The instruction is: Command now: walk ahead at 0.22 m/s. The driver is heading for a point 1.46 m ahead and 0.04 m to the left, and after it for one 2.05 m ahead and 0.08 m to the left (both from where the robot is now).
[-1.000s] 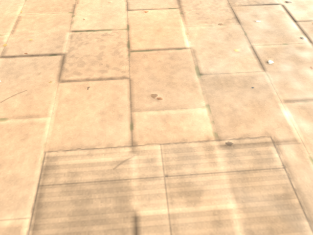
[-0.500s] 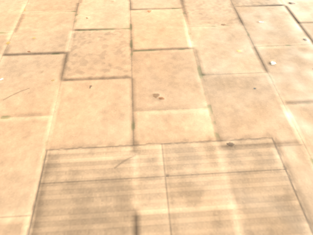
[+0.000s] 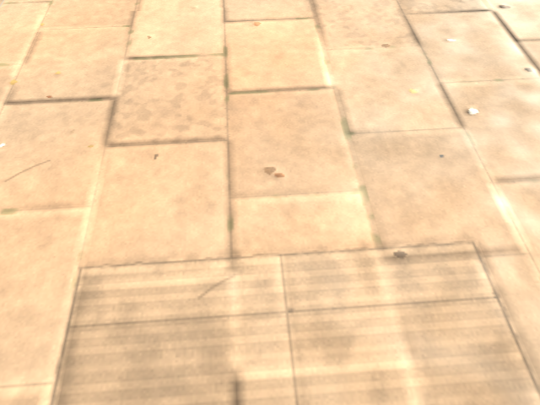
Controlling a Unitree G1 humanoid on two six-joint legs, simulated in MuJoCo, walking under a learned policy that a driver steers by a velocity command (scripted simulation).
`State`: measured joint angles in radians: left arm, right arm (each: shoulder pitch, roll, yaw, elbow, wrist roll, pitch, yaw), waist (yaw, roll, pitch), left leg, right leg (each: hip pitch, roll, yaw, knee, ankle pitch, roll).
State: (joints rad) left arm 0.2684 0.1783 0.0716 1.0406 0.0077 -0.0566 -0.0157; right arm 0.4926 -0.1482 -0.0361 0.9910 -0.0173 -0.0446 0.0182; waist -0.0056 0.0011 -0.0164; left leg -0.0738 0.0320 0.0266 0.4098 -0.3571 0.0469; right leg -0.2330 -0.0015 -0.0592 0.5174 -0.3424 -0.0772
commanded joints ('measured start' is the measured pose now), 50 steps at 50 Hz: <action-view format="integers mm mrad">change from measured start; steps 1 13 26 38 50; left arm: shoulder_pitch -74 -101 -19 -46 45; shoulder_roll -5 119 45 116 93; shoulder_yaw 1 -17 -39 -25 -26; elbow -109 -135 -56 -33 -18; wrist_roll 43 18 -30 -32 -24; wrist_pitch -81 -85 38 61 58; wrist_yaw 1 26 60 34 55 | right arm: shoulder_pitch -57 -158 -355 -207 -209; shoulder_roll -93 -10 -138 -109 -126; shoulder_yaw -23 -4 -7 -6 -14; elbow -84 -152 -146 -22 14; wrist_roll -28 -17 17 4 16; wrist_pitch -30 -29 -40 -30 16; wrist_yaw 5 78 -40 -58 -79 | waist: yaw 44 -75 70 5 -3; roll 79 -70 103 -39 -4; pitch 169 41 -60 7 40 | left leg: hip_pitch -264 -152 -179 -88 -38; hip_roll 206 62 187 37 49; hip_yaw -197 4 -142 1 0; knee -226 404 -36 -12 -34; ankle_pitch -225 62 614 348 343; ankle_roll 201 -97 100 -54 -70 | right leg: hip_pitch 76 -221 36 85 61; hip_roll -19 -94 -75 -83 -70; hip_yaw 43 -10 48 84 78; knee -30 -256 35 -125 -185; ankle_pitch -10 507 24 413 390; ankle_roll -56 -65 104 15 13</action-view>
